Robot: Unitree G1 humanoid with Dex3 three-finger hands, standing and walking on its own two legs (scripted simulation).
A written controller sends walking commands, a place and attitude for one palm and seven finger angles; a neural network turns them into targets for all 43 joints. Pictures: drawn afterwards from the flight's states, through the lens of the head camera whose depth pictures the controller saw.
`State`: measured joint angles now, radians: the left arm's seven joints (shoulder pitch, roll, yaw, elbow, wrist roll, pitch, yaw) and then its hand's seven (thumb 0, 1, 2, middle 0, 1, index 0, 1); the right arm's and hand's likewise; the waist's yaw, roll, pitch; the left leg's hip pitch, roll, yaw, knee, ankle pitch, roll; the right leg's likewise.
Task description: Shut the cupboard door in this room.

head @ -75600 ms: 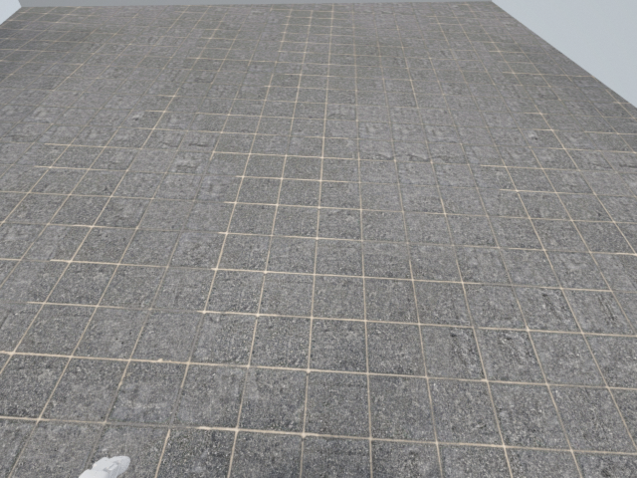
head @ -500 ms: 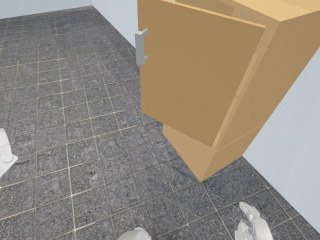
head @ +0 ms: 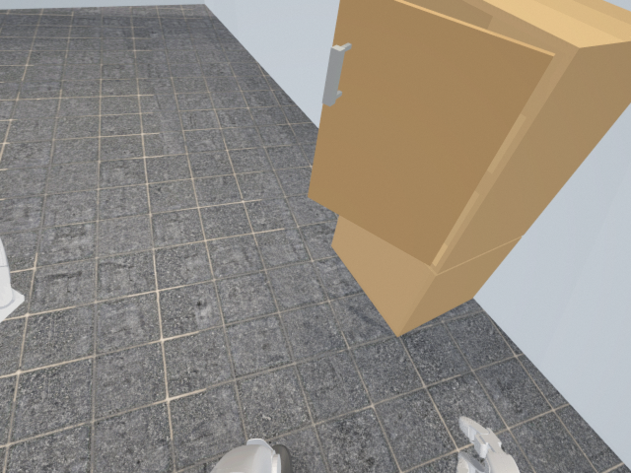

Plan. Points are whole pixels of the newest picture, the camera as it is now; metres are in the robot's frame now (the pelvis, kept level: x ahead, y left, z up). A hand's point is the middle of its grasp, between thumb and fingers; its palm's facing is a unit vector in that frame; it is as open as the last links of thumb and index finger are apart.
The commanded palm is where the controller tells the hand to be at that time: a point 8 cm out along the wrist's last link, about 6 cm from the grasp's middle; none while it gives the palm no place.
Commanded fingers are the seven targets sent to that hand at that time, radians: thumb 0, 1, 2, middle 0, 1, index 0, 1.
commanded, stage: stop stepping back and stand still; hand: left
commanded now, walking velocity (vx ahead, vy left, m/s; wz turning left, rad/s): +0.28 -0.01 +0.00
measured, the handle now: (338, 74) +0.91 +0.04 +0.09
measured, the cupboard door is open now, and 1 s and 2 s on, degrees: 27 27 27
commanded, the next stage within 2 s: let the arm hang, fingers relaxed in 0.74 s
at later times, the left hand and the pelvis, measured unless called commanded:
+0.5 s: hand out of the picture +0.13 +0.30 +0.21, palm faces +0.25 -0.77 -0.59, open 7.4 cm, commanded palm +0.08 +0.34 +0.19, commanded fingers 0.00 0.90 0.90 -0.20 -0.30 -0.20 -0.30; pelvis -0.10 +0.06 +0.02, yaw -8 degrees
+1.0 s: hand (107, 427) +0.16 +0.26 -0.03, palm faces -0.04 -0.92 -0.39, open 7.4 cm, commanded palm none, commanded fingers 0.00 0.90 0.90 -0.20 -0.30 -0.20 -0.30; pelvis -0.09 +0.07 +0.00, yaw -6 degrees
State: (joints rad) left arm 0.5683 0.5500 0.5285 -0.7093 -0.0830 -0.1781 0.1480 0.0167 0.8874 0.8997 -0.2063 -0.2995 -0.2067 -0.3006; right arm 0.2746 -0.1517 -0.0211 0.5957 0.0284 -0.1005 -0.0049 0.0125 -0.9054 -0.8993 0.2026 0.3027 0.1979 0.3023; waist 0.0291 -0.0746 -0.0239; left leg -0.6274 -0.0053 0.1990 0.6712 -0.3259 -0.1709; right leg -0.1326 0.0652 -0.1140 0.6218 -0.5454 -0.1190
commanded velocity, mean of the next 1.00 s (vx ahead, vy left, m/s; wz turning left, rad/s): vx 0.12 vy -0.07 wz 0.00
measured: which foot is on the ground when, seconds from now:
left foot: up 0.00-0.14, down 0.16-0.54, up 0.56-0.82, down 0.84-1.00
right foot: up 0.00-0.00, down 0.02-0.16, up 0.18-0.52, down 0.54-0.86, up 0.88-1.00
